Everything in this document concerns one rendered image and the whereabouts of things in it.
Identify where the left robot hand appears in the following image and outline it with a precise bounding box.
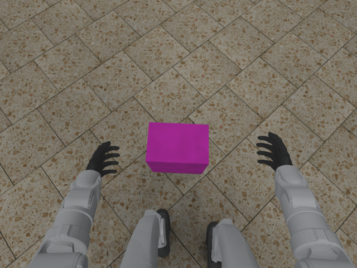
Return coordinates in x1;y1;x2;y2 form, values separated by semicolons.
86;141;120;177

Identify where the left robot upper arm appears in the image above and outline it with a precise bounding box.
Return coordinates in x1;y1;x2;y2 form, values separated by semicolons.
29;252;88;268

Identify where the right robot hand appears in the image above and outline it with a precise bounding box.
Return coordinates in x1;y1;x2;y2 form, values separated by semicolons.
256;132;293;172

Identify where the robot left thigh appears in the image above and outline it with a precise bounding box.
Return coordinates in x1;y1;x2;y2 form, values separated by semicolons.
120;215;166;268

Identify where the robot left forearm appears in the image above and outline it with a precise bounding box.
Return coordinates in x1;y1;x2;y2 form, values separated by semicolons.
27;170;102;268

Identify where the carton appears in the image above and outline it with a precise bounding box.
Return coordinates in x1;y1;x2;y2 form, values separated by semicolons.
146;122;209;174

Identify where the robot right forearm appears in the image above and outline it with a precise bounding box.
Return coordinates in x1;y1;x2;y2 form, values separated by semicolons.
274;165;356;268

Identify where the robot right foot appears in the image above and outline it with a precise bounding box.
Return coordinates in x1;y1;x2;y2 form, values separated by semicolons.
206;222;221;268

